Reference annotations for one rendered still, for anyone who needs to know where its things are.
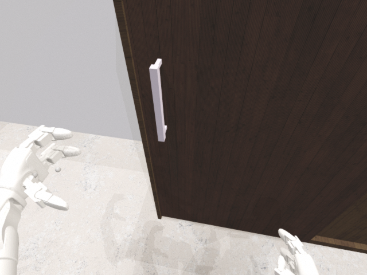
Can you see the handle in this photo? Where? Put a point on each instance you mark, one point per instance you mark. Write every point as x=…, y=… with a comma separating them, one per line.
x=157, y=99

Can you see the left robot forearm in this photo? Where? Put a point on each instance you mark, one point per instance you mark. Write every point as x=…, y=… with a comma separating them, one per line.
x=11, y=207

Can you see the left robot hand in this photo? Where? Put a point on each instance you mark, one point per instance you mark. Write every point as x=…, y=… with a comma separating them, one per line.
x=22, y=162

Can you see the right robot hand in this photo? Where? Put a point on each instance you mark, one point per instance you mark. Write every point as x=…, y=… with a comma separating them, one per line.
x=299, y=261

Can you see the wardrobe door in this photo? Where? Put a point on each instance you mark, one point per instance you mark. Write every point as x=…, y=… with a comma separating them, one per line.
x=265, y=103
x=351, y=225

